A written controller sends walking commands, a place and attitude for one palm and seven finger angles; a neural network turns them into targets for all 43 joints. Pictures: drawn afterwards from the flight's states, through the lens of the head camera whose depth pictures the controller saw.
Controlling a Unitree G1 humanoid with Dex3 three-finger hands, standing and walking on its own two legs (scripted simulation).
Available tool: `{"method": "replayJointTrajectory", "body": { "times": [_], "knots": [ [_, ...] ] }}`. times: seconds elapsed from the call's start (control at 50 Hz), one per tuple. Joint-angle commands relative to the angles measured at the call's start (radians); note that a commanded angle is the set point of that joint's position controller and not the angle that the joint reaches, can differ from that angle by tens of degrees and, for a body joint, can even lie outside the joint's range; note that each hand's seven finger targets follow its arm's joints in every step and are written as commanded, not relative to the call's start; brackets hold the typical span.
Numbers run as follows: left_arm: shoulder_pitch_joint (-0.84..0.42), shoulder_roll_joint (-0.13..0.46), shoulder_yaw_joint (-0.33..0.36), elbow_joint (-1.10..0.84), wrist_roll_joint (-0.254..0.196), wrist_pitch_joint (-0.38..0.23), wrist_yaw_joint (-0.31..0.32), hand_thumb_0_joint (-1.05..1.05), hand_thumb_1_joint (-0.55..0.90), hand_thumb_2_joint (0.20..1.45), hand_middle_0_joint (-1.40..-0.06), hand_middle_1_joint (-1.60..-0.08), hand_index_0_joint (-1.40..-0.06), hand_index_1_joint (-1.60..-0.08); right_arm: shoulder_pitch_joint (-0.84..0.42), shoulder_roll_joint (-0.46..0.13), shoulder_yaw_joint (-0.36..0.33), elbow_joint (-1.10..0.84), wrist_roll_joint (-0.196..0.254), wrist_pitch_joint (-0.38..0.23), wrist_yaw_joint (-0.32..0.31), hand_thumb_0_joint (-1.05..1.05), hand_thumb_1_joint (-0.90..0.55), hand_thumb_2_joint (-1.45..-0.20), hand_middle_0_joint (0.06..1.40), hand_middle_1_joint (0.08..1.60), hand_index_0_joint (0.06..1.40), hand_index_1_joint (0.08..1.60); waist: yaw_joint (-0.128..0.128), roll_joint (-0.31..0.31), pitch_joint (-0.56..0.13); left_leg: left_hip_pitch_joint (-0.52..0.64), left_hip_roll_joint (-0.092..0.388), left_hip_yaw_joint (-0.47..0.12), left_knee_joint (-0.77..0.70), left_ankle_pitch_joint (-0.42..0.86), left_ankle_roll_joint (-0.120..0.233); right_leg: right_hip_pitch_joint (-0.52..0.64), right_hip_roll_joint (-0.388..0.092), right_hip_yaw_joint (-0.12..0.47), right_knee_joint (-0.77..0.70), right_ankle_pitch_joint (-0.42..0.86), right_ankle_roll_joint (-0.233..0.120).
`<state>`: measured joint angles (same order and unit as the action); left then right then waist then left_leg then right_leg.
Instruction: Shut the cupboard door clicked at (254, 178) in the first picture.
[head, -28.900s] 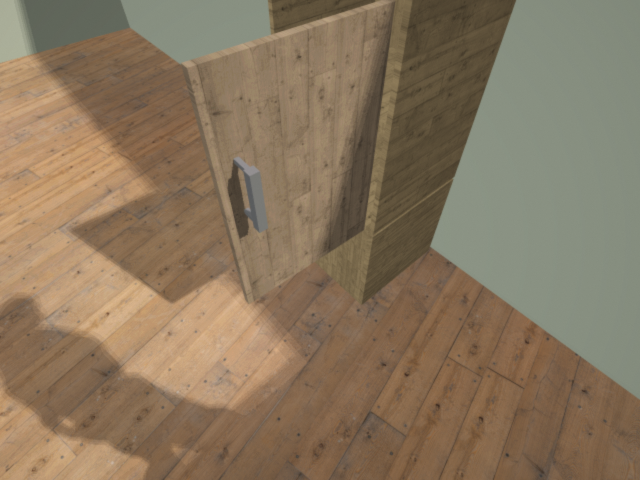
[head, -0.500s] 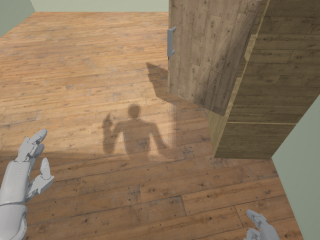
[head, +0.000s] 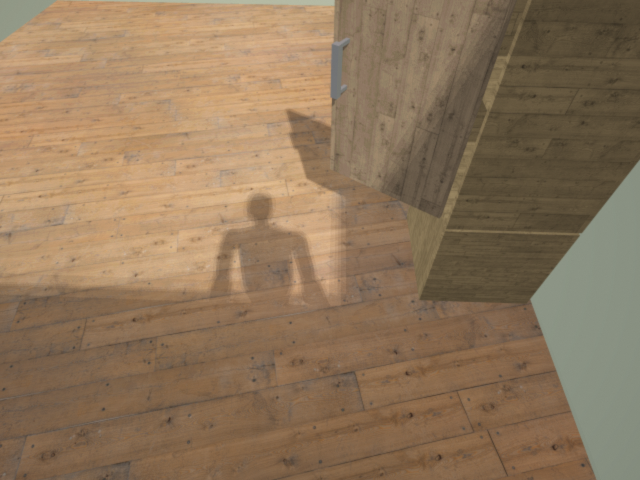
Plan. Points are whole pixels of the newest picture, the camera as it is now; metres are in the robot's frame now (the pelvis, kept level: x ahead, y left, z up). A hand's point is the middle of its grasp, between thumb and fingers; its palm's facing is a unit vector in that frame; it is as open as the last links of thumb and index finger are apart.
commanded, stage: let the arm hang, fingers relaxed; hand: left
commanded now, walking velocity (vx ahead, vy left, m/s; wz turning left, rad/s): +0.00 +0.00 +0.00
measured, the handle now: (340, 68) +1.03 -0.01 +0.01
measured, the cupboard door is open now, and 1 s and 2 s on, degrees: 57 57 57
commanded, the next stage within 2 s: look to check the result in 0.52 s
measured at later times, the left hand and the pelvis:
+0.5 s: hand out of the picture -0.01 +0.15 -0.18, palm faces +0.00 -0.99 -0.13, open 7.4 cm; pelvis +0.01 +0.00 +0.00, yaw -1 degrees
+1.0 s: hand out of the picture +0.00 +0.17 -0.18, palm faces -0.01 -0.98 -0.17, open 7.4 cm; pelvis +0.02 +0.00 +0.00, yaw -2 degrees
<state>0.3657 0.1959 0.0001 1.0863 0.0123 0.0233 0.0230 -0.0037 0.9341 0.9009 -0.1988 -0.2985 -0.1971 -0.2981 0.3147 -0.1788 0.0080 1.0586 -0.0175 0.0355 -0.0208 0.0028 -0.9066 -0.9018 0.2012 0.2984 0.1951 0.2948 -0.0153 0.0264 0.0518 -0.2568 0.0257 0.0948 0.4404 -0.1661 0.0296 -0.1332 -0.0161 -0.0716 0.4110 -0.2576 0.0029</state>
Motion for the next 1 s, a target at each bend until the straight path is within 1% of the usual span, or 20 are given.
{"method": "replayJointTrajectory", "body": {
  "times": [0.0, 0.06, 0.08, 0.1, 0.12, 0.16, 0.2, 0.28, 0.34, 0.4, 0.44, 0.46, 0.5, 0.54, 0.56, 0.64, 0.8, 0.86, 0.88, 0.98],
  "knots": [
    [0.014, 0.07, 0.011, -0.007, -0.002, -0.032, 0.011, 0.0, 0.9, 0.9, -0.2, -0.3, -0.2, -0.3, 0.038, -0.097, -0.025, -0.011, 0.006, -0.024, -0.007, 0.0, -0.9, -0.9, 0.2, 0.3, 0.2, 0.3, -0.003, -0.074, 0.022, 0.08, 0.089, -0.115, -0.107, -0.039, 0.0, -0.111, -0.084, 0.103, -0.119, -0.019, -0.037],
    [0.028, 0.057, 0.009, 0.02, -0.002, -0.029, 0.014, 0.0, 0.9, 0.9, -0.2, -0.3, -0.2, -0.3, 0.049, -0.082, -0.024, 0.016, 0.006, -0.024, -0.009, 0.0, -0.9, -0.9, 0.2, 0.3, 0.2, 0.3, -0.001, -0.074, 0.052, 0.074, 0.088, -0.112, -0.122, -0.06, 0.001, -0.122, -0.082, 0.105, -0.121, -0.035, -0.034],
    [0.034, 0.059, 0.009, 0.024, -0.001, -0.03, 0.016, 0.0, 0.9, 0.9, -0.2, -0.3, -0.2, -0.3, 0.056, -0.082, -0.023, 0.022, 0.008, -0.024, -0.008, 0.0, -0.9, -0.9, 0.2, 0.3, 0.2, 0.3, -0.001, -0.062, 0.043, 0.074, 0.087, -0.11, -0.119, -0.049, 0.001, -0.112, -0.08, 0.103, -0.12, -0.027, -0.034],
    [0.033, 0.05, 0.01, 0.031, -0.001, -0.029, 0.017, 0.0, 0.9, 0.9, -0.2, -0.3, -0.2, -0.3, 0.054, -0.068, -0.023, 0.031, 0.006, -0.024, -0.009, 0.0, -0.9, -0.9, 0.2, 0.3, 0.2, 0.3, 0.0, -0.06, 0.057, 0.067, 0.086, -0.108, -0.126, -0.06, -0.001, -0.117, -0.08, 0.102, -0.118, -0.032, -0.033],
    [0.038, 0.044, 0.01, 0.034, -0.002, -0.029, 0.017, 0.0, 0.9, 0.9, -0.2, -0.3, -0.2, -0.3, 0.057, -0.066, -0.022, 0.036, 0.005, -0.024, -0.01, 0.0, -0.9, -0.9, 0.2, 0.3, 0.2, 0.3, 0.0, -0.047, 0.059, 0.064, 0.085, -0.107, -0.131, -0.07, 0.0, -0.117, -0.078, 0.102, -0.116, -0.034, -0.032],
    [0.042, 0.037, 0.009, 0.042, 0.0, -0.027, 0.018, 0.0, 0.9, 0.9, -0.2, -0.3, -0.2, -0.3, 0.06, -0.059, -0.023, 0.043, 0.005, -0.024, -0.011, 0.0, -0.9, -0.9, 0.2, 0.3, 0.2, 0.3, 0.001, -0.045, 0.072, 0.054, 0.085, -0.11, -0.142, -0.088, 0.0, -0.12, -0.076, 0.101, -0.112, -0.035, -0.03],
    [0.049, 0.03, 0.011, 0.047, 0.0, -0.027, 0.019, 0.0, 0.9, 0.9, -0.2, -0.3, -0.2, -0.3, 0.059, -0.05, -0.023, 0.046, 0.004, -0.024, -0.011, 0.0, -0.9, -0.9, 0.2, 0.3, 0.2, 0.3, 0.002, -0.024, 0.075, 0.05, 0.082, -0.106, -0.142, -0.092, -0.001, -0.121, -0.076, 0.1, -0.112, -0.032, -0.03],
    [0.054, 0.022, 0.013, 0.048, 0.002, -0.03, 0.021, 0.0, 0.9, 0.9, -0.2, -0.3, -0.2, -0.3, 0.065, -0.042, -0.026, 0.05, 0.006, -0.027, -0.013, 0.0, -0.9, -0.9, 0.2, 0.3, 0.2, 0.3, 0.005, -0.011, 0.07, 0.048, 0.079, -0.105, -0.139, -0.081, -0.001, -0.111, -0.073, 0.096, -0.107, -0.008, -0.03],
    [0.051, 0.011, 0.014, 0.049, 0.001, -0.032, 0.021, 0.0, 0.9, 0.9, -0.2, -0.3, -0.2, -0.3, 0.069, -0.032, -0.024, 0.054, 0.004, -0.031, -0.015, 0.0, -0.9, -0.9, 0.2, 0.3, 0.2, 0.3, 0.003, -0.015, 0.074, 0.049, 0.08, -0.105, -0.143, -0.068, 0.0, -0.112, -0.075, 0.099, -0.104, 0.006, -0.03],
    [0.05, 0.009, 0.015, 0.053, 0.001, -0.035, 0.022, 0.0, 0.9, 0.9, -0.2, -0.3, -0.2, -0.3, 0.074, -0.029, -0.026, 0.056, 0.005, -0.034, -0.016, 0.0, -0.9, -0.9, 0.2, 0.3, 0.2, 0.3, 0.001, -0.012, 0.054, 0.065, 0.082, -0.099, -0.132, -0.027, 0.0, -0.1, -0.076, 0.1, -0.104, 0.033, -0.031],
    [0.049, 0.007, 0.016, 0.052, 0.001, -0.035, 0.022, 0.0, 0.9, 0.9, -0.2, -0.3, -0.2, -0.3, 0.075, -0.029, -0.026, 0.056, 0.005, -0.036, -0.018, 0.0, -0.9, -0.9, 0.2, 0.3, 0.2, 0.3, 0.003, -0.003, 0.056, 0.064, 0.083, -0.101, -0.133, -0.014, 0.001, -0.094, -0.076, 0.098, -0.1, 0.044, -0.03],
    [0.052, 0.009, 0.016, 0.052, 0.0, -0.037, 0.022, 0.0, 0.9, 0.9, -0.2, -0.3, -0.2, -0.3, 0.076, -0.03, -0.025, 0.057, 0.005, -0.038, -0.018, 0.0, -0.9, -0.9, 0.2, 0.3, 0.2, 0.3, 0.003, -0.008, 0.042, 0.07, 0.083, -0.1, -0.127, 0.004, 0.002, -0.084, -0.076, 0.1, -0.1, 0.056, -0.03],
    [0.053, 0.006, 0.016, 0.055, 0.001, -0.038, 0.023, 0.0, 0.9, 0.9, -0.2, -0.3, -0.2, -0.3, 0.073, -0.03, -0.026, 0.054, 0.006, -0.038, -0.018, 0.0, -0.9, -0.9, 0.2, 0.3, 0.2, 0.3, 0.003, -0.016, 0.045, 0.076, 0.085, -0.099, -0.122, 0.023, 0.002, -0.086, -0.078, 0.1, -0.103, 0.063, -0.031],
    [0.05, 0.008, 0.015, 0.055, 0.0, -0.036, 0.022, 0.0, 0.9, 0.9, -0.2, -0.3, -0.2, -0.3, 0.076, -0.032, -0.026, 0.059, 0.006, -0.037, -0.019, 0.0, -0.9, -0.9, 0.2, 0.3, 0.2, 0.3, 0.002, -0.005, 0.056, 0.071, 0.083, -0.1, -0.128, -0.005, 0.0, -0.089, -0.078, 0.098, -0.106, 0.043, -0.03],
    [0.052, 0.007, 0.016, 0.057, 0.0, -0.036, 0.022, 0.0, 0.9, 0.9, -0.2, -0.3, -0.2, -0.3, 0.074, -0.031, -0.027, 0.057, 0.006, -0.036, -0.018, 0.0, -0.9, -0.9, 0.2, 0.3, 0.2, 0.3, 0.002, -0.018, 0.057, 0.074, 0.083, -0.101, -0.13, -0.013, 0.001, -0.094, -0.077, 0.098, -0.106, 0.04, -0.03],
    [0.054, 0.01, 0.015, 0.056, 0.0, -0.038, 0.022, 0.0, 0.9, 0.9, -0.2, -0.3, -0.2, -0.3, 0.074, -0.039, -0.027, 0.057, 0.007, -0.038, -0.019, 0.0, -0.9, -0.9, 0.2, 0.3, 0.2, 0.3, 0.001, -0.026, 0.038, 0.094, 0.087, -0.098, -0.121, 0.024, 0.004, -0.086, -0.079, 0.099, -0.107, 0.059, -0.029],
    [0.045, 0.023, 0.016, 0.057, 0.002, -0.038, 0.022, 0.0, 0.9, 0.9, -0.2, -0.3, -0.2, -0.3, 0.058, -0.053, -0.03, 0.058, 0.007, -0.037, -0.018, 0.0, -0.9, -0.9, 0.2, 0.3, 0.2, 0.3, 0.0, -0.03, 0.053, 0.102, 0.091, -0.096, -0.127, 0.027, 0.004, -0.09, -0.079, 0.101, -0.112, 0.061, -0.028],
    [0.041, 0.03, 0.016, 0.056, 0.001, -0.038, 0.021, 0.0, 0.9, 0.9, -0.2, -0.3, -0.2, -0.3, 0.051, -0.059, -0.03, 0.057, 0.008, -0.039, -0.018, 0.0, -0.9, -0.9, 0.2, 0.3, 0.2, 0.3, 0.001, -0.028, 0.051, 0.103, 0.091, -0.096, -0.127, 0.033, 0.004, -0.083, -0.08, 0.103, -0.113, 0.068, -0.026],
    [0.042, 0.037, 0.017, 0.055, 0.002, -0.041, 0.022, 0.0, 0.9, 0.9, -0.2, -0.3, -0.2, -0.3, 0.051, -0.066, -0.031, 0.054, 0.009, -0.039, -0.017, 0.0, -0.9, -0.9, 0.2, 0.3, 0.2, 0.3, 0.002, -0.037, 0.036, 0.109, 0.091, -0.098, -0.12, 0.054, 0.006, -0.075, -0.078, 0.105, -0.114, 0.081, -0.029],
    [0.028, 0.044, 0.017, 0.053, 0.002, -0.041, 0.021, 0.0, 0.9, 0.9, -0.2, -0.3, -0.2, -0.3, 0.038, -0.074, -0.031, 0.054, 0.009, -0.04, -0.017, 0.0, -0.9, -0.9, 0.2, 0.3, 0.2, 0.3, 0.002, -0.026, 0.046, 0.113, 0.092, -0.097, -0.127, 0.05, 0.004, -0.076, -0.08, 0.103, -0.118, 0.078, -0.028]
  ]
}}
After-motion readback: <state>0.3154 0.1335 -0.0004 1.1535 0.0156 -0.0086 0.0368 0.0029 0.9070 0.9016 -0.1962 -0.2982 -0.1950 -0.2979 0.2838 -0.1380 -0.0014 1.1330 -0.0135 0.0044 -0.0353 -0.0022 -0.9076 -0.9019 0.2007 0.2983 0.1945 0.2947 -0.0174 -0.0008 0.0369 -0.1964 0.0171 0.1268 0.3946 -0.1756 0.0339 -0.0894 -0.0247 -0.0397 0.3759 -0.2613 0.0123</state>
